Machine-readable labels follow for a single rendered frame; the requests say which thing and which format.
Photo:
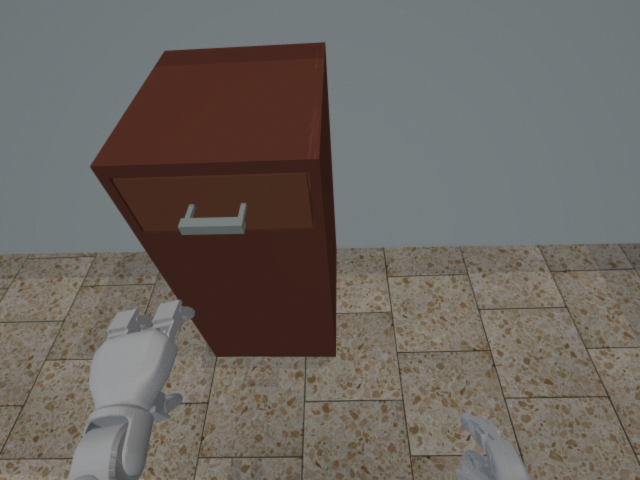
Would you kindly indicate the handle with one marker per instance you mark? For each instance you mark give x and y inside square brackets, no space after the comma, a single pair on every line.
[212,225]

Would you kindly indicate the left robot forearm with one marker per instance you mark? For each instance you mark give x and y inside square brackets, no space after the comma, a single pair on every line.
[114,444]

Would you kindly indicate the drawer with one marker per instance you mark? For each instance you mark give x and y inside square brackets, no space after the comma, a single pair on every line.
[274,200]

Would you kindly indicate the right robot hand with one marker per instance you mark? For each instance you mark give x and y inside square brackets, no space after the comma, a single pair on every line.
[503,462]

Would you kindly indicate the left robot hand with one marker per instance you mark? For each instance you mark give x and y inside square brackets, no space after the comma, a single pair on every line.
[132,366]

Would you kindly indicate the cabinet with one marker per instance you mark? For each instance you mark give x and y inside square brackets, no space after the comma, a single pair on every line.
[229,111]

